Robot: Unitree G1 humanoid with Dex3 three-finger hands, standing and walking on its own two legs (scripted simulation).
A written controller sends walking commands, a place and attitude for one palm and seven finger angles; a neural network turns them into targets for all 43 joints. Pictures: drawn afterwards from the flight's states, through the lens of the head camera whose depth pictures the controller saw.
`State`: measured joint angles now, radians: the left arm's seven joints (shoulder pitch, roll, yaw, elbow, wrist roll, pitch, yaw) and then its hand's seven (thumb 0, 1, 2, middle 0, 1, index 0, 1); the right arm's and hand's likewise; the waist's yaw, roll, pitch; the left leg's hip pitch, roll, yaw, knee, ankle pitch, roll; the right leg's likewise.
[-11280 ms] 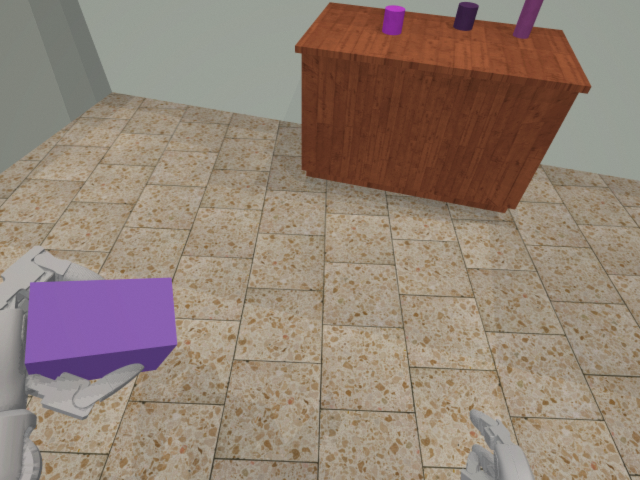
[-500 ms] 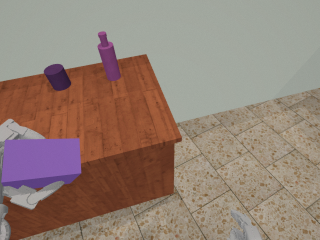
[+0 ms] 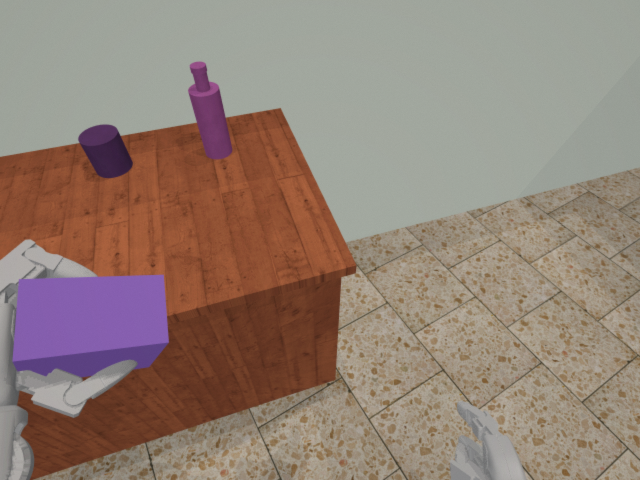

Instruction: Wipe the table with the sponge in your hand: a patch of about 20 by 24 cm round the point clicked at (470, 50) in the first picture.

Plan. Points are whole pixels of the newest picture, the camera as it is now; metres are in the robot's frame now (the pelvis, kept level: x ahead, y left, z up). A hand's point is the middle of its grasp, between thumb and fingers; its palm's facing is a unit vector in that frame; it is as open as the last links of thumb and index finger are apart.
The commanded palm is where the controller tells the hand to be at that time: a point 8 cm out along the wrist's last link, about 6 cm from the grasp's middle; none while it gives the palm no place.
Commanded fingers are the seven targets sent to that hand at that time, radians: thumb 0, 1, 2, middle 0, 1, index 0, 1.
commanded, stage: come to a stop and stand still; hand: left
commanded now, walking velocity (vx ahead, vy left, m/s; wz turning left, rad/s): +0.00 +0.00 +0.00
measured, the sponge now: (114, 328) +0.23 +0.22 +0.14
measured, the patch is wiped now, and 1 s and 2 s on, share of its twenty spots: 0.00 0.00 0.00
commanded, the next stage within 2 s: look again from close up in 0.92 s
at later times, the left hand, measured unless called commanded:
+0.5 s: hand (84, 357) +0.20 +0.23 +0.14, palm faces +0.33 -0.86 -0.39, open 10.6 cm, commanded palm +0.14 +0.28 +0.18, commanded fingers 0.00 0.10 1.30 -1.20 -1.60 -1.20 -1.60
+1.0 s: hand (63, 338) +0.21 +0.26 +0.15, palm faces +0.36 -0.86 -0.36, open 10.6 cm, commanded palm +0.16 +0.30 +0.18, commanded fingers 0.00 0.10 1.30 -1.20 -1.60 -1.20 -1.60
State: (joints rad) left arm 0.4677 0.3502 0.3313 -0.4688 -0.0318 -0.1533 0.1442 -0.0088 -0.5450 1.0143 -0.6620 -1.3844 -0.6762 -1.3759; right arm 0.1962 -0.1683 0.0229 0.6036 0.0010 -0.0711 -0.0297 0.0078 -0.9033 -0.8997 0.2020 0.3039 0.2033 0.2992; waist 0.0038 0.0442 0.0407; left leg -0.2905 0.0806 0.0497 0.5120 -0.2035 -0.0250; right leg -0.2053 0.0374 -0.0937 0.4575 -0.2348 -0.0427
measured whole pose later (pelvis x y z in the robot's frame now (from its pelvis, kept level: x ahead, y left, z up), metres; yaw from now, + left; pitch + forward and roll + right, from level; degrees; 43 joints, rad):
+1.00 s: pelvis +0.00 +0.02 +0.00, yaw -1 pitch +0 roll -1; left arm 0.47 0.34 0.28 -0.44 -0.03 -0.13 0.15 -0.01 -0.54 1.01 -0.66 -1.39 -0.68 -1.38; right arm 0.19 -0.19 0.03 0.61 0.00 -0.07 -0.07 0.01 -0.90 -0.90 0.20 0.30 0.20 0.30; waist 0.02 0.01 0.01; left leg -0.26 0.02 0.02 0.47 -0.20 0.01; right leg -0.20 0.02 -0.07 0.40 -0.20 -0.02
